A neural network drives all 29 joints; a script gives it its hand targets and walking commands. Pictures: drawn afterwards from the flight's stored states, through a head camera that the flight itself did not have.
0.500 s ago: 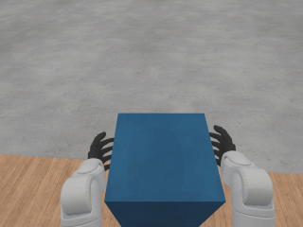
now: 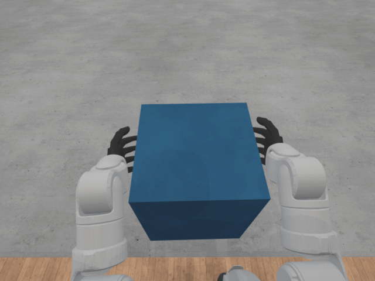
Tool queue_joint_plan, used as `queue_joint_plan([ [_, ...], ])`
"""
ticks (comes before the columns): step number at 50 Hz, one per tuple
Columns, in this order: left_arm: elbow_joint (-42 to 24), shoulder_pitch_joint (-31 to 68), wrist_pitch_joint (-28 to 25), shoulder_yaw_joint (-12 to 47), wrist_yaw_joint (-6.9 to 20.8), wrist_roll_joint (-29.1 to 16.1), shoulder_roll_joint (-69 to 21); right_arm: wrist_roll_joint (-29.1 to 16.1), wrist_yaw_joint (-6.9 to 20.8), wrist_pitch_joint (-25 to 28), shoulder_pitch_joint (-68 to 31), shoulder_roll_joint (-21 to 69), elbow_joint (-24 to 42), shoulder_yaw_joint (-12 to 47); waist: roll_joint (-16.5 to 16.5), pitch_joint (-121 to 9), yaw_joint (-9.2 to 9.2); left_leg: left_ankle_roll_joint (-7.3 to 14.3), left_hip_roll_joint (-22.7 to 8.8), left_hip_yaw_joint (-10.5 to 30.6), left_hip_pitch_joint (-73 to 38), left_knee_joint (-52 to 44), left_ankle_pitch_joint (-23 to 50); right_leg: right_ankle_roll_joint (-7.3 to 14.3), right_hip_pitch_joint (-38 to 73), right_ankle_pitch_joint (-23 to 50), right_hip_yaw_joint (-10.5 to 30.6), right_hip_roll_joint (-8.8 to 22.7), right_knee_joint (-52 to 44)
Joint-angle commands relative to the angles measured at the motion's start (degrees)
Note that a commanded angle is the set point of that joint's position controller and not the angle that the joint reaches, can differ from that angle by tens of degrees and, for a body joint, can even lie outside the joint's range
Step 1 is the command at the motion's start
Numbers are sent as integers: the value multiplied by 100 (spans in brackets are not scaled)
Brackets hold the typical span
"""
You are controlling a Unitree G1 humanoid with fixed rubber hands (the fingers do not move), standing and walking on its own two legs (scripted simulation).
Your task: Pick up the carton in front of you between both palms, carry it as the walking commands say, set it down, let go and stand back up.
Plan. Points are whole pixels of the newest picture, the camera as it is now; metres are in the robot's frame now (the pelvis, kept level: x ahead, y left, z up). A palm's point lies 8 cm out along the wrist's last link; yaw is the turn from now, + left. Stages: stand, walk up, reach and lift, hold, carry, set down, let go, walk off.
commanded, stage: carry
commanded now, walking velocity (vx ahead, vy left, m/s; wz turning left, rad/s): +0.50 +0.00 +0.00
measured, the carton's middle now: (194, 177) +0.34 -0.01 +0.04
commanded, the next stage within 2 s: none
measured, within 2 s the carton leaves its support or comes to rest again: neither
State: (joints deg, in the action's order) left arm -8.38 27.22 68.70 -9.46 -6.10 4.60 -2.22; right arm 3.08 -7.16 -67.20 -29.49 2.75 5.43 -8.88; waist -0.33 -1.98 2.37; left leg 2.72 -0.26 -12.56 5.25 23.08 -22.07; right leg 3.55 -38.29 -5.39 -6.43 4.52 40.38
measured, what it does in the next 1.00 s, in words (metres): goes down: right foot, then left foot 0.07 m lower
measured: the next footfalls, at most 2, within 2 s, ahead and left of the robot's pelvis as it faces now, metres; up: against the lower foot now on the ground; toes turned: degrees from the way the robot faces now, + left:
right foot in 0.08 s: +0.25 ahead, -0.09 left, +0.00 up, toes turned -7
left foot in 0.60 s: +0.60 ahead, +0.06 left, -0.07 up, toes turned +4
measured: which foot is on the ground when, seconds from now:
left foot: down 0.00-0.10, up 0.12-0.58, down 0.60-1.00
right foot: up 0.00-0.06, down 0.08-0.62, up 0.64-1.00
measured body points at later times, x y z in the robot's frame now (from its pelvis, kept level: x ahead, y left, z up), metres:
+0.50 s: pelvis +0.34 -0.02 -0.01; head +0.42 -0.03 +0.43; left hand +0.71 +0.15 +0.09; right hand +0.73 -0.16 +0.09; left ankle +0.47 +0.10 -0.72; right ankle +0.21 -0.09 -0.73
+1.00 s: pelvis +0.68 +0.02 -0.07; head +0.77 +0.03 +0.37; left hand +1.06 +0.16 -0.01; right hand +1.05 -0.15 +0.00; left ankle +0.56 +0.05 -0.80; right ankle +0.83 -0.09 -0.76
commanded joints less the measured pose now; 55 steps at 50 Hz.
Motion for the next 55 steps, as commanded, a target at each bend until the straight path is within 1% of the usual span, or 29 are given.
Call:
queue_joint_plan([
  [1,163,4165,-25,3729,1103,-2323,-4825,-2468,1368,-92,-3805,4881,-165,3780,809,-1257,58,565,-1181,640,-856,-173,3595,175,511,300,-389,-360,-673],
  [3,522,4461,4,3494,1111,-2334,-4888,-2473,1342,-133,-4196,5013,-490,3630,778,-1648,-222,311,-1048,252,-853,907,4607,235,1675,82,-639,-691,-1100],
  [4,722,4527,9,3366,1122,-2349,-4937,-2467,1329,-150,-4366,5101,-641,3557,451,-2130,-434,173,-812,86,-418,2020,4310,249,2883,-124,-610,-756,-1160],
  [5,831,4624,21,3244,1143,-2375,-4971,-2457,1320,-166,-4536,5162,-753,3482,-285,-2687,-663,91,-610,184,558,3441,2645,327,4084,-560,895,390,-1071],
  [6,914,4928,-6,3164,1152,-2368,-4951,-2470,1303,-182,-4687,5451,-831,3383,-1772,-3220,-552,-82,348,688,2552,4896,-354,1243,5436,-978,3735,1717,-1644],
  [7,1051,5003,-12,3158,1178,-2494,-5205,-2467,1279,-180,-4927,5461,-897,3294,-1623,-3005,-679,34,322,1282,3304,5634,-833,1394,5508,-556,3944,1656,-1908],
  [10,552,5870,-94,3331,1249,-2860,-6012,-2442,1204,-118,-5284,6029,-782,3193,-330,-2659,-640,185,-191,1499,3577,5046,-113,976,4939,1533,2363,1289,-1508],
  [12,234,6181,-115,3410,1248,-3033,-6306,-2366,1131,-106,-5245,6209,-643,3142,-332,-2855,-587,99,-257,1427,3322,4480,85,847,4847,1738,1971,1185,-1564],
  [16,-176,5938,-101,3508,1243,-3008,-6396,-2120,1002,-39,-4768,6228,-323,3196,-474,-2847,-614,6,-247,1175,3735,3397,132,954,5188,2472,1517,1055,-1431],
  [21,-469,5391,-92,3805,1274,-2851,-6028,-1951,939,8,-4581,5863,328,3565,-680,-2770,-714,22,-43,761,3691,2310,1698,775,5429,3503,819,639,-1098],
  [23,-310,5005,-98,3875,1292,-2740,-5825,-1939,979,-24,-4494,5677,342,3690,-644,-2558,-967,-32,35,727,4126,1334,2825,595,6082,2959,751,333,-805],
  [25,-98,4813,-108,3926,1297,-2676,-5639,-1908,1062,-86,-4356,5471,199,3709,-407,-2148,-1048,-18,39,708,3475,27,3795,488,5664,2014,628,188,-705],
  [27,171,4789,-105,3927,1326,-2662,-5551,-1827,1144,-149,-4162,5261,-84,3569,-549,-1969,-859,147,-29,644,2354,-253,4180,445,4952,1957,534,191,-302],
  [29,445,4914,-75,3920,1373,-2722,-5545,-1772,1220,-195,-4054,5064,-359,3368,-421,-2194,-204,208,37,340,562,-129,4028,206,4075,2479,198,107,1007],
  [30,550,5042,-70,3903,1386,-2724,-5534,-1765,1277,-217,-4081,4972,-452,3260,-84,-2291,90,66,-187,521,-470,34,3642,75,3184,1546,93,-86,2072],
  [31,652,5214,-22,3865,1383,-2706,-5644,-1771,1325,-247,-4312,4852,-608,3179,1152,-2517,-129,246,-1265,1565,-2050,1462,5887,-33,1421,-2046,217,-422,3162],
  [32,881,5227,70,3724,1338,-2704,-5597,-1786,1347,-279,-4146,4834,-1029,3008,1821,-3122,30,1036,-2012,3248,-3128,1460,5058,-146,82,-3165,669,-831,4223],
  [33,920,5217,95,3644,1285,-2699,-5625,-1891,1373,-258,-4074,4967,-1156,2974,1766,-3285,250,1514,-2181,4176,-2940,758,2969,-139,-426,-2938,786,-811,4760],
  [34,824,5419,63,3629,1240,-2710,-5794,-2046,1417,-231,-4227,5278,-1010,3033,1198,-3015,222,1405,-2030,4235,-2532,330,2133,-128,-658,-2686,792,-609,4514],
  [35,716,5547,1,3596,1194,-2695,-5985,-2259,1473,-204,-4615,5624,-755,3138,621,-2725,114,1223,-1899,3875,-2077,258,2581,-148,-683,-2247,828,-409,4165],
  [37,498,5631,-95,3569,1096,-2613,-6245,-2629,1533,-129,-5192,6140,-344,3377,435,-2626,-7,914,-1598,3148,-1420,254,3544,-216,-304,-1818,746,-231,3469],
  [43,271,4800,-389,3689,895,-2248,-6354,-2821,1551,112,-4862,6477,51,3707,608,-2821,125,770,-1190,2172,-1823,508,5122,-222,-893,-1231,326,-255,2296],
  [46,116,4576,-531,3844,883,-2114,-6194,-2784,1581,247,-4625,6381,133,3885,607,-2642,162,606,-884,1746,-1783,563,5748,-128,-631,-418,49,-461,1233],
  [49,-87,4562,-590,3996,894,-2095,-5955,-2773,1571,333,-4456,6160,221,4036,636,-2423,271,499,-602,1352,-1837,709,6188,-34,-21,366,-406,-802,-413],
  [51,-195,4541,-551,4035,921,-2126,-5723,-2762,1517,341,-4341,5938,285,4072,841,-2610,68,372,-672,1160,-1372,1288,6860,140,1452,766,-539,-1030,-1101],
  [52,-198,4464,-521,4024,942,-2131,-5617,-2751,1497,321,-4282,5829,254,4093,877,-2887,-173,222,-703,960,-1078,1903,6697,232,2501,1166,-450,-944,-1560],
  [53,-199,4377,-487,3988,975,-2137,-5500,-2708,1485,301,-4269,5726,198,4121,625,-3048,-429,118,-624,870,-282,2612,5712,268,3730,1372,-187,-607,-1750],
  [54,-144,4275,-433,3914,1028,-2157,-5355,-2628,1481,257,-4267,5623,152,4100,-353,-3440,-396,29,-339,1019,1102,3548,2148,512,5301,3015,1364,776,-998],
  [55,151,4142,-399,3756,1056,-2095,-5176,-2569,1465,160,-4011,5650,-107,3970,-1477,-3996,-562,-338,523,1291,2947,5407,-1023,1772,6731,2445,3586,1948,-1128],
])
